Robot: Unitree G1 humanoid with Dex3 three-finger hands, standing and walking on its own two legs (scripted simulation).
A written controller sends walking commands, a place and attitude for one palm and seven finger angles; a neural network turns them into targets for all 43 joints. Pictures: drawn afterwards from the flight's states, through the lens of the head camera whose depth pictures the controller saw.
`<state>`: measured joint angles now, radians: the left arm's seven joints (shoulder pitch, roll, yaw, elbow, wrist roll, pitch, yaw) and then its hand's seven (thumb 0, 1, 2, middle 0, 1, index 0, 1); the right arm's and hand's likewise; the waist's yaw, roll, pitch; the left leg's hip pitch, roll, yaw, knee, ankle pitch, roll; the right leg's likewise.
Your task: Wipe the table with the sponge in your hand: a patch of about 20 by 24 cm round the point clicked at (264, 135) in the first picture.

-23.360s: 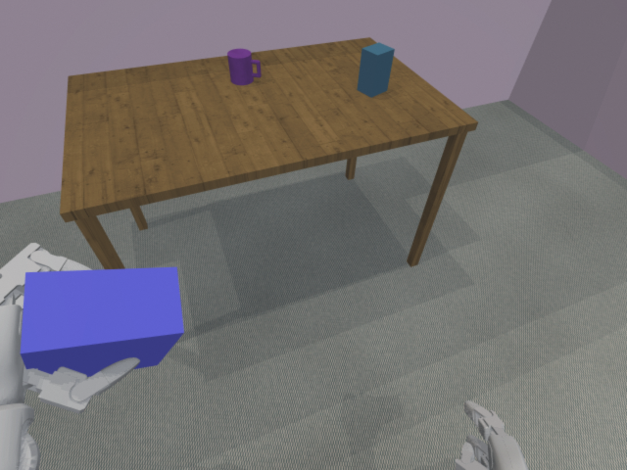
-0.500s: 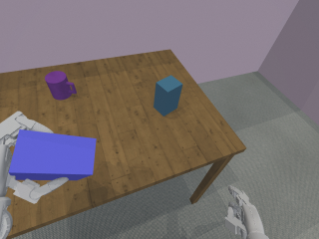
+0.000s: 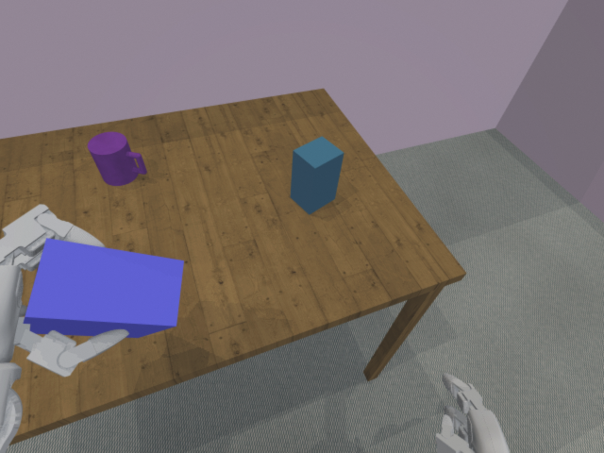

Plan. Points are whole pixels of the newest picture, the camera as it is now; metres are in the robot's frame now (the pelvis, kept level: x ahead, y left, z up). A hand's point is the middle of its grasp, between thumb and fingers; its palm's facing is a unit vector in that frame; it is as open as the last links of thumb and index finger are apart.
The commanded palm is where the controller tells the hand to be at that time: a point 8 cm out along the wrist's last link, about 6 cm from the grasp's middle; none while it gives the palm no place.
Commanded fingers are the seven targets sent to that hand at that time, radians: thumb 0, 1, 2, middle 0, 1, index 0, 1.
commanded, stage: come to a stop and stand still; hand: left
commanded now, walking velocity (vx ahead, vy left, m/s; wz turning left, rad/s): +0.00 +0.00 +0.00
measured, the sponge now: (120, 299) +0.24 +0.22 +0.12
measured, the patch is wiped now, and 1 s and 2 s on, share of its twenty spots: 0.00 0.00 0.00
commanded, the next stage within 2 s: look again from close up in 0.74 s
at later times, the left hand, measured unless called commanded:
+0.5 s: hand (73, 263) +0.25 +0.26 +0.16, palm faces +0.39 -0.84 -0.37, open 10.6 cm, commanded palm +0.18 +0.28 +0.17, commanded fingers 0.00 0.10 1.30 -1.20 -1.60 -1.20 -1.60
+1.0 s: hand (79, 285) +0.23 +0.24 +0.16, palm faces +0.34 -0.86 -0.38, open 10.6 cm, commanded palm +0.17 +0.28 +0.17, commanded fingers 0.00 0.10 1.30 -1.20 -1.60 -1.20 -1.60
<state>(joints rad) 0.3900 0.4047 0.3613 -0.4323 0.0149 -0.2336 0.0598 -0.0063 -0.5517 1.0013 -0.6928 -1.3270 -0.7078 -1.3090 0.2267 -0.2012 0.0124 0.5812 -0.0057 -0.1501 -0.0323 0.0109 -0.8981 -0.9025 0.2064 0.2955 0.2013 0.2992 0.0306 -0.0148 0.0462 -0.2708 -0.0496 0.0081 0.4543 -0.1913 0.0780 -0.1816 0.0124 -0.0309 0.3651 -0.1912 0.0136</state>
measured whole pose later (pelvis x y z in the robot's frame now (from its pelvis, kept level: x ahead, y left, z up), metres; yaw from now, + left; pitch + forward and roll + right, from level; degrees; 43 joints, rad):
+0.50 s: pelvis +0.02 +0.00 +0.00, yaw +0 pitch +1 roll -2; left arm 0.38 0.40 0.40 -0.48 -0.04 -0.26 0.09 -0.01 -0.55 1.00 -0.69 -1.32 -0.71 -1.31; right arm 0.18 -0.19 0.02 0.59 0.00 -0.18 -0.02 0.01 -0.90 -0.90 0.21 0.30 0.20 0.30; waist 0.03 -0.05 0.06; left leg -0.26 -0.06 0.01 0.48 -0.23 0.08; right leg -0.18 0.00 -0.03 0.41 -0.24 0.01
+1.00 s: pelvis +0.01 +0.00 +0.00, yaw +0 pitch +0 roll -2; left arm 0.44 0.38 0.35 -0.48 -0.04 -0.23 0.09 -0.01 -0.55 1.00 -0.69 -1.32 -0.71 -1.30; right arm 0.20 -0.19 0.02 0.58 0.01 -0.13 -0.03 0.01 -0.90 -0.90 0.21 0.30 0.20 0.30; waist 0.02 -0.02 0.04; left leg -0.25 -0.05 0.01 0.44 -0.20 0.08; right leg -0.16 0.01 -0.03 0.36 -0.20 0.01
